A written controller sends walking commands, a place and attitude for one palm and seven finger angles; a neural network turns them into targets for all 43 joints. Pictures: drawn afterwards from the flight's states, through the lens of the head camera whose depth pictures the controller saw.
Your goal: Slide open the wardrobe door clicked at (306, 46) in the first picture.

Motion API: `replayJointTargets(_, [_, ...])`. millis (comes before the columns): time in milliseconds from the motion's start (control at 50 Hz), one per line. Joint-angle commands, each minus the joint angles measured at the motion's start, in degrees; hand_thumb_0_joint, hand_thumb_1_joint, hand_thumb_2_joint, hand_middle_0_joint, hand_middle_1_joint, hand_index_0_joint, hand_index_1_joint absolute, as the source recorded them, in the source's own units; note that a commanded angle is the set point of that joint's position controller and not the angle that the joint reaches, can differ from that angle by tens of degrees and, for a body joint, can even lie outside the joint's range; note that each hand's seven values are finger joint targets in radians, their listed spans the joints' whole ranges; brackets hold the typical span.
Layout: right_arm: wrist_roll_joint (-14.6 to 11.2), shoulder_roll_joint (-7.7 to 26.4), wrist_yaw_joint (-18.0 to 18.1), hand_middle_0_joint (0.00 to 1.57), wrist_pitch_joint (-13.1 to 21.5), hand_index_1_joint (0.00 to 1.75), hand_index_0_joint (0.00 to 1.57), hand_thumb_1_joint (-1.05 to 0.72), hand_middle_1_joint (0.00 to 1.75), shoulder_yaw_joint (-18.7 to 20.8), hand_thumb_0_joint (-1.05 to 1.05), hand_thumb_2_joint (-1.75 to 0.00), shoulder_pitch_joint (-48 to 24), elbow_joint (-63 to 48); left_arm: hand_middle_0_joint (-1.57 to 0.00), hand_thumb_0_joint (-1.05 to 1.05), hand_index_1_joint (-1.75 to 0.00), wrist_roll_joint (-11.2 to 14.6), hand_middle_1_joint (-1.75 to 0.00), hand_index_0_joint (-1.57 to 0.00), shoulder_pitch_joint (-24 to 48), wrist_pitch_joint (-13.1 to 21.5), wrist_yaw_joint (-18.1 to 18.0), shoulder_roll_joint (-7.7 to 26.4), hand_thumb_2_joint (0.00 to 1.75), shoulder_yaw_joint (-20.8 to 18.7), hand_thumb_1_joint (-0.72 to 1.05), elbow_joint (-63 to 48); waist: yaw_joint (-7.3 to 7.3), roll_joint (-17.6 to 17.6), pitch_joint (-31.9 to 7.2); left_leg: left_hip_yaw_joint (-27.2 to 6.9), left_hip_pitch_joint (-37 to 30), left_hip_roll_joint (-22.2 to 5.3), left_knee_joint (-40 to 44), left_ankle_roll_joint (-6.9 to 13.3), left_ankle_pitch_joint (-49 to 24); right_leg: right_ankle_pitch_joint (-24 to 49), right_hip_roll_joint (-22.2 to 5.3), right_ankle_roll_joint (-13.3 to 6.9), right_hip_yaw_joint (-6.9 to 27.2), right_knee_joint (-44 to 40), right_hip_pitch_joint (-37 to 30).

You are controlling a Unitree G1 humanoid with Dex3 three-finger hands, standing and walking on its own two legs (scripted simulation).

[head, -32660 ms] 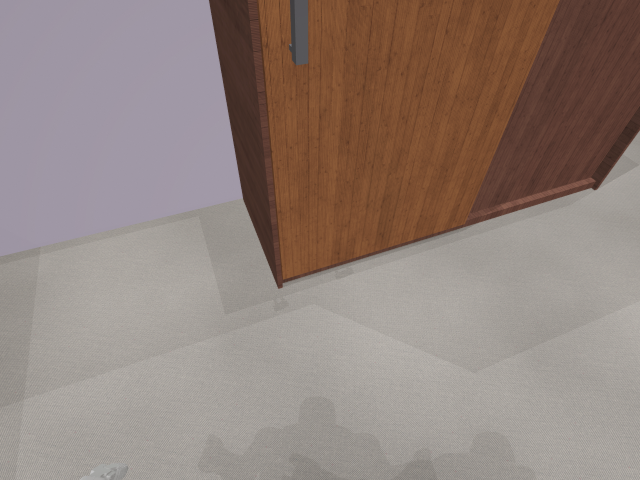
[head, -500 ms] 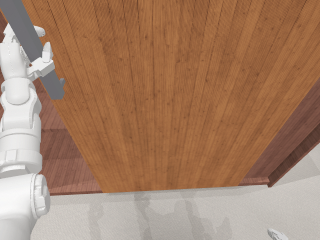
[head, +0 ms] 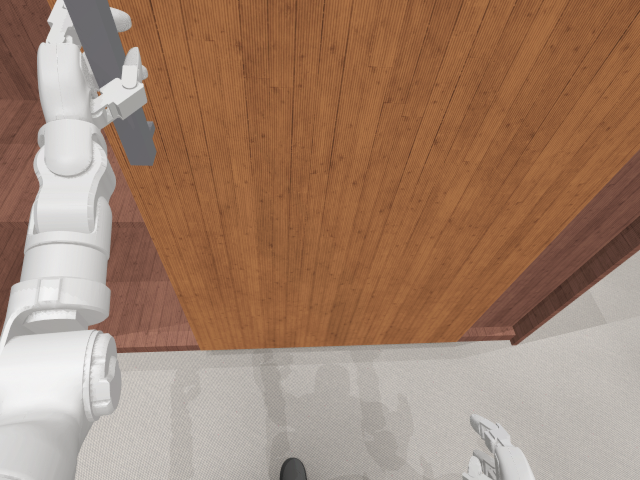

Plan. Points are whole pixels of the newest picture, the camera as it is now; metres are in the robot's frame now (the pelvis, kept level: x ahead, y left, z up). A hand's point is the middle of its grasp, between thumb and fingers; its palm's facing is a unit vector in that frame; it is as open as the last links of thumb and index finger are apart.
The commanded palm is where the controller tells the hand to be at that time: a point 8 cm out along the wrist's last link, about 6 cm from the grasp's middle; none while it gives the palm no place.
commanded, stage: stop walking and hold the door there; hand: left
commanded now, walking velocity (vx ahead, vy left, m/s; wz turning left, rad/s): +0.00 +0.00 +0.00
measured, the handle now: (108, 31) +0.49 +0.28 +0.26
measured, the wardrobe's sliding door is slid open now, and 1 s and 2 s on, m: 0.59 0.59 0.58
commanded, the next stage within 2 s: loosen the grip on the handle in 0.88 s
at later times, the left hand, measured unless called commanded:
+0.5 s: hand (130, 88) +0.45 +0.26 +0.22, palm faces +0.26 -0.96 -0.10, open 6.4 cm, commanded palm +0.42 +0.30 +0.19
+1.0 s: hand (127, 86) +0.45 +0.26 +0.23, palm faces +0.24 -0.97 -0.10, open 6.5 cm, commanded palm +0.41 +0.30 +0.21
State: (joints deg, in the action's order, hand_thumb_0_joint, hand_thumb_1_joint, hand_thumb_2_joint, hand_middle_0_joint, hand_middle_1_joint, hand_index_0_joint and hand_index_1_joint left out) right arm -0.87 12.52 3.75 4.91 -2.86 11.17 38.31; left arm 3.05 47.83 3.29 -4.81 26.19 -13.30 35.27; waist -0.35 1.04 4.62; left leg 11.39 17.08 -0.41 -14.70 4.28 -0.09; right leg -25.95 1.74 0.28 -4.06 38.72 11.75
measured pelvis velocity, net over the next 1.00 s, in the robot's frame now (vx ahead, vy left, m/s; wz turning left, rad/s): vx -0.05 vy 0.06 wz -0.07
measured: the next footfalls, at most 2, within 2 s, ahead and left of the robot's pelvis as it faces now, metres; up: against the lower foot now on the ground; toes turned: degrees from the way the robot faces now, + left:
right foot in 0.08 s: -0.03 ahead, -0.06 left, +0.00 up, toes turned -6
left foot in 0.46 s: +0.03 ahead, +0.16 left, +0.00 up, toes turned -2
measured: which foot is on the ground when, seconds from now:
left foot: down 0.00-0.30, up 0.32-0.44, down 0.46-1.00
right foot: up 0.00-0.06, down 0.08-1.00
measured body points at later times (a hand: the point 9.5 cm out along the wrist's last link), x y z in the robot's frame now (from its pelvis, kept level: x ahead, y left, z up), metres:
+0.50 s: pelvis -0.03 +0.05 -0.03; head +0.01 +0.07 +0.42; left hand +0.43 +0.31 +0.22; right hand +0.03 -0.24 -0.13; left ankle +0.02 +0.16 -0.75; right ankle -0.06 -0.12 -0.74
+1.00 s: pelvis -0.05 +0.06 -0.01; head +0.00 +0.06 +0.43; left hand +0.43 +0.31 +0.23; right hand +0.03 -0.23 -0.12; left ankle -0.01 +0.17 -0.75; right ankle -0.07 -0.06 -0.75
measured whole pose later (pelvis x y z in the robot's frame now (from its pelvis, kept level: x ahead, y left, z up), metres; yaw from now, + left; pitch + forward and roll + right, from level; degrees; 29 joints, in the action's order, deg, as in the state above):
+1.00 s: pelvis -0.05 +0.06 -0.01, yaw -4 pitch +1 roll -1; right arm -3.0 17.5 5.7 1.7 -0.7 13.3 39.6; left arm 1.0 57.8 6.9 -1.6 28.0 -18.8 51.9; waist 2.8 0.9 5.7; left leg 2.7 19.1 -1.8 -32.3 0.9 13.9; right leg -16.4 -0.1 0.3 -2.8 30.0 14.3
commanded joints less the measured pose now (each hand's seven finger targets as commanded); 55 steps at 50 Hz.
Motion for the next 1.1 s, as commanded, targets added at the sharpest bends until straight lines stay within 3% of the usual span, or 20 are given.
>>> replayJointTargets(0, [0.1,12.1,0.2,0.2,2.5,0.3,0.2,-0.9,0.3,4.9,0.0,-0.9,1.2,-6.3,-0.45,0.0,-1.4,-0.7,-1.4,-0.45,25.2,6.5,0.4,17.1,0.9,-4.6,0.9,-12.0,-0.72,11.9,-28.6,-8.0,-18.1,-9.4,-4.0,-16.1,-11.3,2.6,0.8,-3.1,-4.7,-18.5,-8.7])
replayJointTargets(80, [-0.2,10.1,0.9,0.2,0.5,0.3,0.2,-0.9,0.3,3.6,0.0,-0.9,2.1,-7.4,-0.45,0.0,-1.4,-1.4,-1.4,-0.45,25.1,6.7,1.8,17.0,0.9,-3.3,0.9,-5.8,1.28,-5.4,-18.2,-12.0,1.4,-3.8,-27.0,-7.3,20.2,26.0,-20.5,-10.8,9.9,-17.8,-6.0])
replayJointTargets(120, [-2.1,12.9,1.7,0.2,0.4,0.3,0.2,-0.9,0.3,4.7,0.0,-0.9,2.2,-6.3,-0.45,0.0,-1.4,-1.4,-1.4,-0.45,27.7,6.0,1.3,19.8,0.9,-5.7,0.9,-7.4,1.92,-14.6,-19.2,-13.8,-1.4,-4.7,-16.9,-4.2,4.4,32.3,-13.8,-5.1,3.4,-8.3,-8.0])
replayJointTargets(160, [-1.9,14.3,1.9,0.2,0.6,0.3,0.2,-0.9,0.3,4.9,0.0,-0.9,1.4,-6.2,-0.45,0.0,-1.4,-0.6,-1.4,-0.45,26.4,5.9,1.5,16.6,0.9,-4.2,0.9,-9.4,1.98,8.1,-25.4,-26.5,-19.0,-15.5,-10.1,0.2,-17.1,5.7,-3.3,-0.3,1.7,7.1,5.6])
replayJointTargets(180, [-0.6,13.8,1.6,0.2,1.3,0.3,0.2,-0.9,0.3,4.6,0.0,-0.9,1.0,-6.2,-0.45,0.0,-1.4,0.2,-1.4,-0.45,25.2,6.0,1.5,15.7,0.9,-4.0,0.9,-9.5,1.78,13.6,-28.6,-36.9,-18.8,-20.2,-0.3,-2.3,-2.0,-9.4,0.2,-0.8,5.8,17.0,7.0])
replayJointTargets(220, [0.7,14.6,1.4,0.2,2.4,0.3,0.2,-0.9,0.3,5.6,0.0,-0.9,-1.4,-6.2,-0.45,0.0,-1.4,0.6,-1.4,-0.45,25.9,6.4,0.4,17.3,0.9,-5.8,0.9,-10.2,-1.36,12.5,-26.8,-29.2,-10.5,-15.6,9.8,-27.9,11.5,-6.6,1.7,-2.7,2.7,16.2,-1.1])
replayJointTargets(260, [0.9,13.8,0.9,0.2,2.7,0.3,0.2,-0.9,0.3,7.0,0.0,-0.9,-0.4,-5.5,-0.45,0.0,-1.4,-0.1,-1.4,-0.45,24.9,6.6,-0.5,20.7,0.9,-8.4,0.9,-9.7,-3.36,20.1,-23.0,-5.0,2.4,-4.7,-2.9,-28.5,-1.4,-10.3,0.1,-5.0,-6.2,-7.2,-17.8])
replayJointTargets(280, [-1.4,13.8,0.5,0.2,1.9,0.3,0.2,-0.9,0.3,6.9,0.0,-0.9,3.9,-3.3,-0.45,0.0,-1.4,-1.9,-1.4,-0.45,25.3,7.7,-0.4,22.5,0.9,-8.5,0.9,-7.2,-3.3,-5.0,-20.1,-2.5,-0.5,2.4,-34.3,-20.2,10.1,0.2,-12.2,-9.7,3.9,-21.8,-8.6])
replayJointTargets(300, [-3.4,14.2,0.9,0.2,1.4,0.3,0.2,-0.9,0.3,7.0,0.0,-0.9,4.9,-2.3,-0.45,0.0,-1.4,-1.9,-1.4,-0.45,27.5,8.0,0.8,18.6,0.9,-4.9,0.9,-3.1,-1.25,-28.5,-12.2,-22.1,7.5,-0.4,-59.7,-9.8,33.0,12.1,-28.2,-16.6,25.1,-23.2,4.9])
replayJointTargets(320, [-1.4,12.5,1.6,0.2,1.8,0.3,0.2,-0.9,0.3,5.5,0.0,-0.9,3.9,-2.2,-0.45,0.0,-1.4,-1.1,-1.4,-0.45,29.4,7.0,1.6,14.5,0.9,-3.9,0.9,0.3,1.17,-18.7,-12.6,-25.6,11.4,-2.0,-59.0,0.4,33.8,20.3,-28.8,-16.4,19.2,-20.0,2.2])
replayJointTargets(360, [0.1,12.3,1.5,0.2,1.5,0.3,0.2,-0.9,0.3,4.8,0.0,-0.9,6.0,-1.8,-0.45,0.0,-1.4,-4.2,-1.4,-0.45,27.0,7.8,0.2,30.0,0.9,-16.6,0.9,-1.2,1.81,-9.6,-17.3,-15.5,11.1,-4.8,-31.8,-5.6,28.9,29.6,-21.5,-8.7,4.6,-7.6,-7.3])
replayJointTargets(400, [-1.0,11.4,2.8,0.2,1.0,0.3,0.2,-0.9,0.3,4.5,0.0,-0.9,2.2,-2.4,-0.45,0.0,-1.4,-3.4,-1.4,-0.45,26.7,9.2,0.8,25.2,0.9,-10.6,0.9,-7.7,1.64,1.7,-19.1,-7.8,-5.0,-1.6,-11.4,-5.7,0.7,35.0,-13.7,-2.4,1.2,-0.2,-3.8])
replayJointTargets(440, [-1.6,12.7,1.8,0.2,0.2,0.3,0.2,-0.9,0.3,4.7,0.0,-0.9,2.0,-4.5,-0.45,0.0,-1.4,-1.6,-1.4,-0.45,27.6,9.1,2.1,18.0,0.9,-5.5,0.9,-11.5,0.71,17.0,-22.1,-24.7,-16.8,-15.5,-14.3,0.8,-37.0,0.6,-3.0,1.3,2.2,7.3,8.5])
replayJointTargets(620, [-1.3,12.6,1.3,0.2,1.0,0.3,0.2,-0.9,0.3,3.9,0.0,-0.9,2.8,-3.4,-0.45,0.0,-1.4,-0.9,-1.4,-0.45,29.5,7.2,2.0,18.2,0.9,-4.7,0.9,-6.8,1.46,12.2,-24.4,-20.9,-8.7,-14.2,-14.7,1.6,-12.9,9.1,-1.7,0.5,3.1,-10.3,-4.5])
replayJointTargets(740, [-2.4,10.6,2.7,0.2,-0.2,0.3,0.2,-0.9,0.3,3.0,0.0,-0.9,2.5,-4.6,-0.45,0.0,-1.4,-1.3,-1.4,-0.45,27.8,6.2,1.3,24.1,0.9,-9.8,0.9,3.3,0.72,-10.6,-22.3,-12.8,8.7,-2.9,-27.2,-5.4,23.7,48.9,-18.4,-6.0,11.7,-11.6,-16.3])
replayJointTargets(940, [-1.7,13.2,2.8,0.2,-2.3,0.3,0.2,-0.9,0.3,4.1,0.0,-0.9,3.3,-4.2,-0.45,0.0,-1.4,-1.1,-1.4,-0.45,28.5,7.4,2.1,17.0,0.9,-4.6,0.9,3.8,1.12,5.7,-24.7,-20.2,-9.7,-12.6,-14.2,-0.9,-21.6,23.0,-5.1,0.8,2.9,-8.4,-4.7])
replayJointTargets(960, [-1.2,13.7,0.1,0.2,2.0,0.3,0.2,-0.9,0.3,9.1,0.0,-0.9,9.4,-2.8,-0.45,0.0,-1.4,-8.3,-1.4,-0.45,70.3,9.4,3.7,44.5,0.9,-21.1,0.9,3.0,1.51,-1.7,-26.3,-12.0,-11.2,-6.5,-19.1,0.3,-20.3,24.7,-4.2,-0.9,7.7,-11.8,-5.7])
replayJointTargets(980, [1.5,13.8,-0.1,0.2,5.3,0.3,0.2,-0.9,0.3,8.1,0.0,-0.9,10.6,-1.7,-0.45,0.0,-1.4,-8.5,-1.4,-0.45,62.2,3.5,5.5,27.4,0.84,-14.5,0.78,19.7,8.98,-7.0,-41.9,-11.6,-13.2,-0.5,-12.8,-0.8,-26.0,44.8,1.6,-3.6,1.7,-6.2,1.8])
replayJointTargets(1040, [2.2,13.2,-1.5,0.2,5.2,0.3,0.2,-0.9,0.3,7.7,0.0,-0.9,13.7,1.6,-0.45,0.0,-1.4,-6.6,-1.4,-0.45,47.4,4.6,5.8,21.5,0.67,-13.7,0.42,18.5,5.26,12.9,-33.0,-11.6,-18.6,-2.3,-17.1,-4.6,-24.3,31.6,-1.6,-2.4,2.5,-10.9,10.5])
replayJointTargets(1080, [2.5,12.1,-2.2,0.2,4.8,0.3,0.2,-0.9,0.3,7.8,0.0,-0.9,12.9,-0.2,-0.45,0.0,-1.4,-10.6,-1.4,-0.45,46.8,8.9,2.3,18.4,0.55,-7.9,0.17,16.6,7.86,7.3,-27.1,-11.1,-12.1,-2.2,-16.3,-3.1,-10.0,25.0,-1.0,-2.9,2.0,-11.6,12.8])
